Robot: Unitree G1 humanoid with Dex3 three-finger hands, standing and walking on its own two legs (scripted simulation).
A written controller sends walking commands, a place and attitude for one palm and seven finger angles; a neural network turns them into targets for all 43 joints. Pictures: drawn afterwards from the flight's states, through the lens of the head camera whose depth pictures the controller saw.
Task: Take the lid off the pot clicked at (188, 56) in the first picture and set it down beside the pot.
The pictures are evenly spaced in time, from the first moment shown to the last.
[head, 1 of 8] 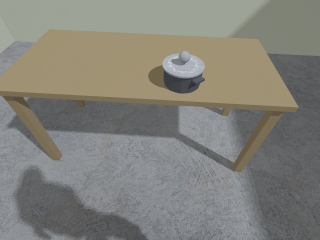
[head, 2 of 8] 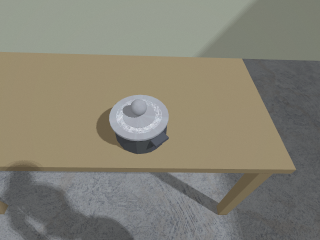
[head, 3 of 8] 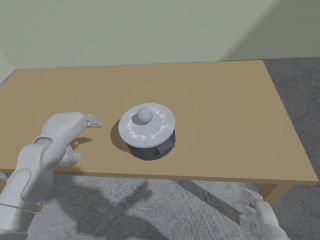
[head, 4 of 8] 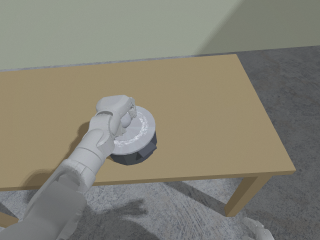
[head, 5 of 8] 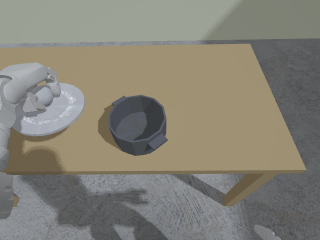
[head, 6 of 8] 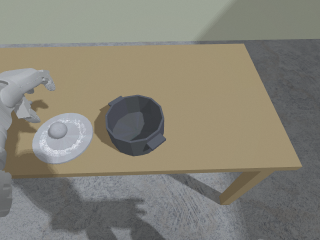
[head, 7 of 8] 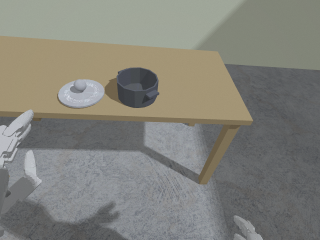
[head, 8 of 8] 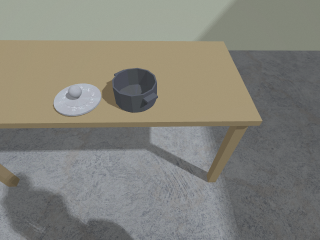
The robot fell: no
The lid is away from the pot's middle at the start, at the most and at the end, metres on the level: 0.00 0.24 0.24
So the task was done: yes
